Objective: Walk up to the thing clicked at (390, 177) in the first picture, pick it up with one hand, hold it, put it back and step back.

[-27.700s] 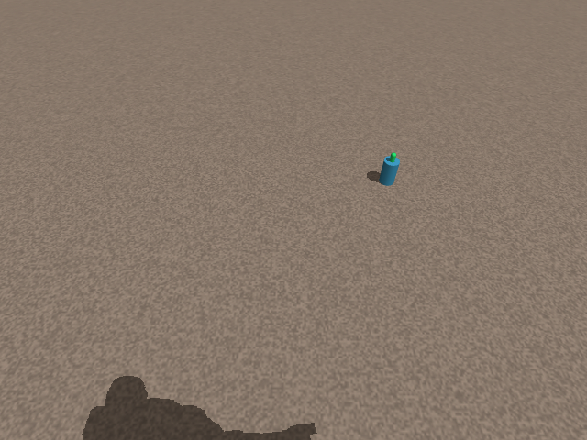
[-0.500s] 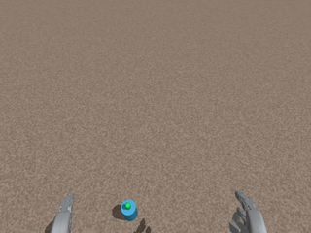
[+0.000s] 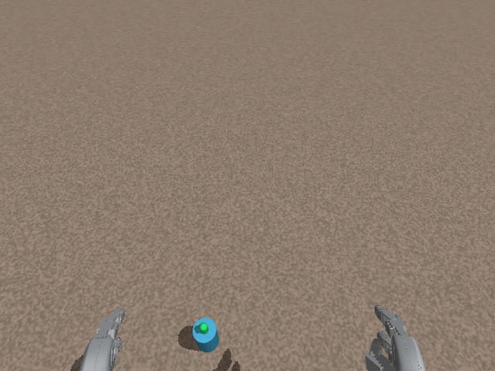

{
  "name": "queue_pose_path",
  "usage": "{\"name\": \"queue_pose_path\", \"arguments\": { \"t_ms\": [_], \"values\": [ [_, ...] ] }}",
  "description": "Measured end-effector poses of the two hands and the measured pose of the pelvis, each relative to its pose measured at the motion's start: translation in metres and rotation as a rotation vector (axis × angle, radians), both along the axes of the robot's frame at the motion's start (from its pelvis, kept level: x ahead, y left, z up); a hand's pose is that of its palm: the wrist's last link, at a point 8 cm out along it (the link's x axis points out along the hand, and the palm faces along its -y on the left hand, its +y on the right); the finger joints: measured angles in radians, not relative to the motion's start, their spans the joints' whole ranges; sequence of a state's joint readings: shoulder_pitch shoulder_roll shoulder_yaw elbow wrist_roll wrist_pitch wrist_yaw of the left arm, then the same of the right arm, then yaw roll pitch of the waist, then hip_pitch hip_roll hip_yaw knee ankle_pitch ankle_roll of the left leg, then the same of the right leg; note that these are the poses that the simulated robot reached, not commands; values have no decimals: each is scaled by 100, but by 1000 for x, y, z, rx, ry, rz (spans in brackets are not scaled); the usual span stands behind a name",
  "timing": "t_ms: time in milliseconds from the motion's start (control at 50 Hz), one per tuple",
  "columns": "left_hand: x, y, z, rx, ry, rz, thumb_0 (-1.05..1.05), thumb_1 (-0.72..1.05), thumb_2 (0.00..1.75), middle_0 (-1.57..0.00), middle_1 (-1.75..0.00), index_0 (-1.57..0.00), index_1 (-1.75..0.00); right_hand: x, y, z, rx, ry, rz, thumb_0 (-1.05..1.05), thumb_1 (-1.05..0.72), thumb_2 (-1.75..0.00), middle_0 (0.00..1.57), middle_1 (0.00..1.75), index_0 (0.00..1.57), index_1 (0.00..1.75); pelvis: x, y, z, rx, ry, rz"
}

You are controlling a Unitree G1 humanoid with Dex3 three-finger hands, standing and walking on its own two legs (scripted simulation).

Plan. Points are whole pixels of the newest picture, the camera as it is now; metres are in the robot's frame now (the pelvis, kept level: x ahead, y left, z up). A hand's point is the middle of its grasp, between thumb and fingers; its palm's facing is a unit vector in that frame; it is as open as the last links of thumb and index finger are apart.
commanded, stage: stand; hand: left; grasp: from the side
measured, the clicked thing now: (205, 333) +0.36 +0.14 -0.63
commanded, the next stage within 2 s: none
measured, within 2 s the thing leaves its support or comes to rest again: neither
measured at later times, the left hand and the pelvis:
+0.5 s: hand out of the picture +0.06 +0.26 -0.12, palm faces +0.02 -0.94 -0.35, open 7.5 cm; pelvis -0.01 +0.01 +0.04, yaw +1 degrees
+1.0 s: hand out of the picture +0.00 +0.26 -0.11, palm faces +0.01 -0.94 -0.35, open 7.4 cm; pelvis -0.03 +0.01 +0.05, yaw +1 degrees
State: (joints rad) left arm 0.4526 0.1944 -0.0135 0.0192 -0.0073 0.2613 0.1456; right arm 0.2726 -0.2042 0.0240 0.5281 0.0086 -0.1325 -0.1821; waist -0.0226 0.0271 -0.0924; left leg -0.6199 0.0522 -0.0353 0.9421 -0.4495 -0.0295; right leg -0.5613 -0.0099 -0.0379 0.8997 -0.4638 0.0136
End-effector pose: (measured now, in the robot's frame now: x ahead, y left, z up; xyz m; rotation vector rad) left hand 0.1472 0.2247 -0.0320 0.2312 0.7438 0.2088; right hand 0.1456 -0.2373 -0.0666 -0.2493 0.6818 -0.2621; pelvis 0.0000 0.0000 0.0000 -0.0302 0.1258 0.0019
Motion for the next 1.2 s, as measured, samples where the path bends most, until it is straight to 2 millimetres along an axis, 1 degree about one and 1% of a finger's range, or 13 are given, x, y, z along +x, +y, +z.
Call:
{"name": "queue_pose_path", "arguments": {
  "t_ms": [80,120,160,260,320,380,460,600,720,840,960,1040,1200],
  "values": [
    [1,1,-3,14,-4,-23,0,-1,55,-18,-25,-17,-26,-1,-1,-2,-15,21,26,1,-90,-90,20,30,21,30,-1,-1,1,3,-12,3],
    [1,7,-14,36,15,-77,0,13,65,-18,-26,-18,-27,-4,-4,-10,-38,120,106,1,-90,-90,20,30,21,30,-3,-1,3,15,-43,9],
    [-3,16,-25,41,58,-101,0,28,72,-19,-28,-19,-28,-10,-11,-16,-39,213,139,1,-90,-90,20,30,21,30,-4,-1,7,24,-65,11],
    [-28,44,-41,46,182,-64,1,61,83,-20,-29,-20,-30,-30,-31,-15,-28,325,103,1,-90,-90,20,30,21,30,-3,1,15,32,-102,12],
    [-46,58,-45,56,256,-32,1,73,86,-20,-29,-20,-30,-43,-39,-12,-33,371,69,1,-90,-90,20,30,21,30,-2,4,21,32,-119,11],
    [-64,69,-47,59,320,-1,1,81,88,-20,-30,-20,-30,-57,-43,-9,-36,416,43,1,-90,-90,20,30,21,30,-2,7,27,30,-136,14],
    [-85,77,-47,51,386,36,1,87,89,-20,-30,-20,-30,-72,-41,-7,-30,473,27,1,-91,-90,20,30,20,30,-4,11,35,26,-156,14],
    [-115,78,-44,31,470,63,1,90,90,-20,-30,-20,-30,-88,-29,-6,7,520,22,1,-90,-90,20,30,21,30,-10,14,46,28,-188,18],
    [-130,77,-42,24,501,71,1,91,90,-20,-30,-20,-30,-96,-25,-6,29,530,20,0,-90,-90,20,30,21,30,-18,14,51,30,-205,21],
    [-142,77,-40,28,523,74,1,91,90,-20,-30,-20,-30,-104,-29,-6,37,549,12,0,-90,-90,20,30,21,30,-25,12,53,30,-204,24],
    [-151,76,-39,33,549,83,1,91,90,-20,-30,-20,-30,-114,-38,-6,33,573,-1,0,-90,-90,20,30,21,30,-27,9,54,29,-200,24],
    [-153,74,-39,34,563,84,1,91,90,-20,-30,-20,-30,-119,-44,-7,30,593,-9,0,-91,-90,20,30,21,30,-27,6,54,28,-195,23],
    [-142,70,-38,30,561,78,1,91,90,-20,-30,-20,-30,-122,-49,-7,27,615,-15,0,-91,-90,20,30,20,30,-23,3,55,30,-192,19]
  ]
}}
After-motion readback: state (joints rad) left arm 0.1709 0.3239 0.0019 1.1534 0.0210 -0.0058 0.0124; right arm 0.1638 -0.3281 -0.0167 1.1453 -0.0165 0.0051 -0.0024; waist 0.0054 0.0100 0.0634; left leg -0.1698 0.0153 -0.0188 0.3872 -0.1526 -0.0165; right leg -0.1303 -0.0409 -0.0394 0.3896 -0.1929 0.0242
